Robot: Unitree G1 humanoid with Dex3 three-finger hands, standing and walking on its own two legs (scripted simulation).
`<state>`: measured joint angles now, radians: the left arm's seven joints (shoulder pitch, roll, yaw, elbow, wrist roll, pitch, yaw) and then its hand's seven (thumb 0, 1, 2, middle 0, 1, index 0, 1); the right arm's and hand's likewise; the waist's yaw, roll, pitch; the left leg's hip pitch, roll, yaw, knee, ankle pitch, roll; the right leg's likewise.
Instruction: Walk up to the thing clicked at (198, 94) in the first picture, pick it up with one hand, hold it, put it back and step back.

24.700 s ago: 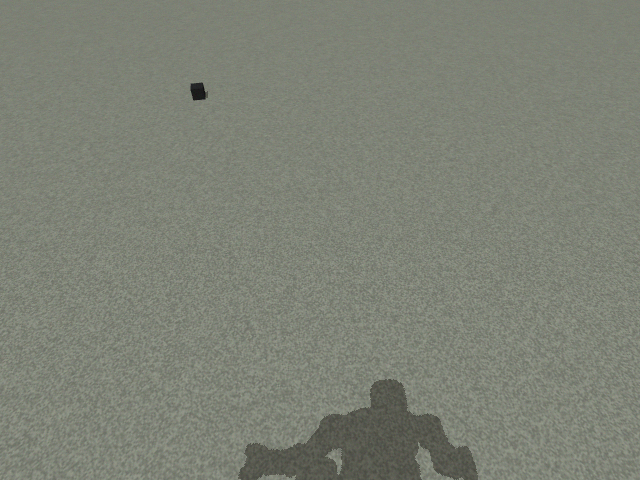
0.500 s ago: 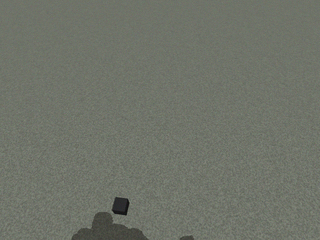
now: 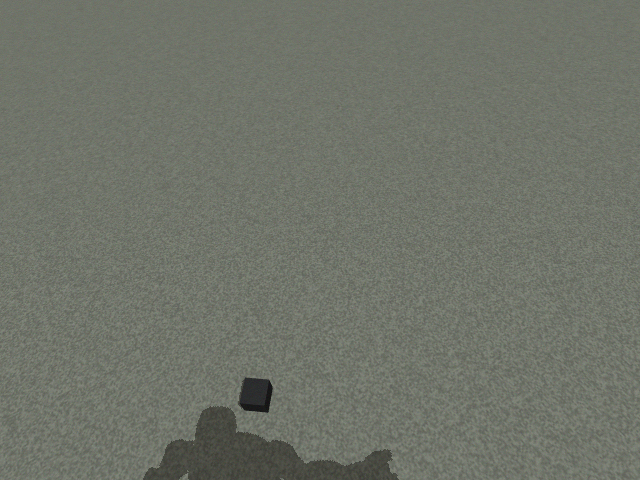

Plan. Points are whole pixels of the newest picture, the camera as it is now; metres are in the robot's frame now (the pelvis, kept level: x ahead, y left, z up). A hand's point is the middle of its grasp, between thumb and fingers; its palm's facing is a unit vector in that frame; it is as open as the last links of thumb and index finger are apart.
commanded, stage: walk up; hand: left
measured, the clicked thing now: (256, 395) +0.44 +0.25 -0.73
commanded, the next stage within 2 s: none
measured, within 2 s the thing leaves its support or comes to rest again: neither
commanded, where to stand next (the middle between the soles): +0.05 +0.01 m, yaw +0 degrees
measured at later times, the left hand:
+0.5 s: hand out of the picture +0.10 +0.29 -0.15, palm faces -0.04 -0.93 -0.35, open 7.4 cm
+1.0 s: hand out of the picture +0.09 +0.26 -0.14, palm faces -0.02 -0.93 -0.37, open 7.4 cm
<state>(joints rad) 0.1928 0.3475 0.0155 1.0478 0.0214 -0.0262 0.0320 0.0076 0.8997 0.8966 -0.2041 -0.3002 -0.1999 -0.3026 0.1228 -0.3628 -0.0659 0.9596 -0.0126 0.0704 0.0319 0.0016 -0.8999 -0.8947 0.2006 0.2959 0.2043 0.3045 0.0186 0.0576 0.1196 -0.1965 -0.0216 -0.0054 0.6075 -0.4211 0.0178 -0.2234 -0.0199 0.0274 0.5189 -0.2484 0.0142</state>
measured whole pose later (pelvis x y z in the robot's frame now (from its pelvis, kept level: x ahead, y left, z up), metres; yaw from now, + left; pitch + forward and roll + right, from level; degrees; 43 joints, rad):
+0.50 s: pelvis +0.00 +0.03 +0.01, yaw -1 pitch -3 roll +0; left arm 0.09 0.37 0.00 1.08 0.00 -0.01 0.00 0.01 0.90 0.90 -0.20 -0.30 -0.20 -0.30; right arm 0.10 -0.33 -0.03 1.04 0.00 0.02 0.02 0.00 -0.90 -0.89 0.20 0.30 0.21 0.30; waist 0.00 -0.01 0.08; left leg -0.08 0.00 0.00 0.39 -0.26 0.00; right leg -0.16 -0.06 0.07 0.38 -0.17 0.06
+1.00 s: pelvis +0.00 +0.00 +0.01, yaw +0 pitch -3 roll +0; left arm 0.09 0.33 0.01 1.12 0.01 -0.02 0.00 0.01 0.90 0.90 -0.20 -0.30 -0.20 -0.30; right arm 0.10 -0.37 -0.04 1.09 0.00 0.03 0.02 0.00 -0.90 -0.89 0.20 0.30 0.20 0.30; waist 0.00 0.04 0.07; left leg -0.06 0.04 -0.02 0.34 -0.24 -0.04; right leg -0.15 -0.02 0.04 0.37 -0.17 0.03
